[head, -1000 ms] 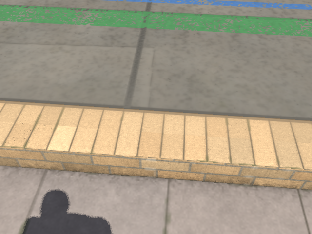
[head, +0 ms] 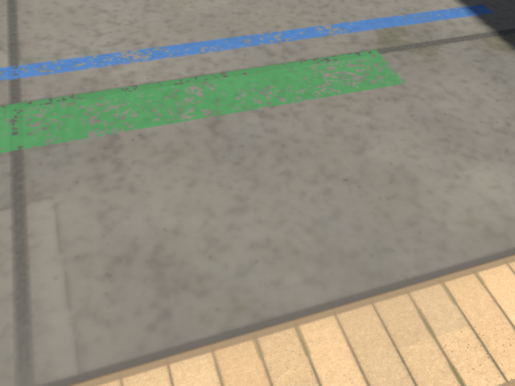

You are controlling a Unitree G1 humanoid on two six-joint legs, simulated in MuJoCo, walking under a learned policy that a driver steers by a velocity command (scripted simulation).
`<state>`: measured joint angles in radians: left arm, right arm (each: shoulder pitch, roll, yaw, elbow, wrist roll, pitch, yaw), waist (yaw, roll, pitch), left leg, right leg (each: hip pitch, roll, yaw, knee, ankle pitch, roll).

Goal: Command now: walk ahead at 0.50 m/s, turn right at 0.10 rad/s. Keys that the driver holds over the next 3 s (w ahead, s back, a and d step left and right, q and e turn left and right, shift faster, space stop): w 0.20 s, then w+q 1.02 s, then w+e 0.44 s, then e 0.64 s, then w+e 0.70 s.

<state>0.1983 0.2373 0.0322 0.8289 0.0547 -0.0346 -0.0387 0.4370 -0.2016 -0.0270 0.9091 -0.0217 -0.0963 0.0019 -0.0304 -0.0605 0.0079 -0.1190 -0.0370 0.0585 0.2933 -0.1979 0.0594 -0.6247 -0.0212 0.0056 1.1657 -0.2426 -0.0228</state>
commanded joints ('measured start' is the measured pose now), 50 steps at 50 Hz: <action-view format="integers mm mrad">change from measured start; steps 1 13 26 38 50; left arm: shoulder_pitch -60 199 298 191 -241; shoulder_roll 5 13 -77 18 6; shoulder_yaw -8 -4 -58 8 -55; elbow -76 -46 210 35 -187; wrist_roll -2 -47 -23 -10 25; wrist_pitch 1 -61 -62 -59 -15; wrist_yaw -2 45 30 -92 2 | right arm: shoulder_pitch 60 -20 -533 38 79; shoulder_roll -107 -158 171 -136 -68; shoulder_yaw -21 -41 86 -22 37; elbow -22 8 -405 -20 41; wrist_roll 2 19 27 -33 -14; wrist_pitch -4 42 114 87 -84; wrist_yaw -11 -15 -15 77 82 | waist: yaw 9 173 -70 -83 -41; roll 166 99 -12 -9 155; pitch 6 -129 196 24 -22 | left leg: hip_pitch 92 116 -1096 -178 -254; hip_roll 241 165 2 212 53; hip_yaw -153 -68 0 -937 -393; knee -80 484 1733 96 11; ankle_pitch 479 940 -159 -343 124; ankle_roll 144 83 111 331 186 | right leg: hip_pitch -111 498 196 -532 -111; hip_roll -29 54 -201 113 -53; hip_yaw -63 -117 -116 326 -1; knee -56 -824 -1125 1043 -199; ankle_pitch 38 325 27 281 208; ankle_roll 16 -64 3 -115 103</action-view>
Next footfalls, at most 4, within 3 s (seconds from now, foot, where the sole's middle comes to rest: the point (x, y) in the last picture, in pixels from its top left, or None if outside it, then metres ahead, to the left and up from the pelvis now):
0.28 right None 0.20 -0.14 -0.79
0.70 left None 0.43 0.00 -0.62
1.16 right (282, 261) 0.77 -0.09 -0.62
1.64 left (149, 228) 0.87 0.27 -0.62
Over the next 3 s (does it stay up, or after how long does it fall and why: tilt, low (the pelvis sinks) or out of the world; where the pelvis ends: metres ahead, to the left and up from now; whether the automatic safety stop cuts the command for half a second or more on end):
stays up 1.11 0.04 0.13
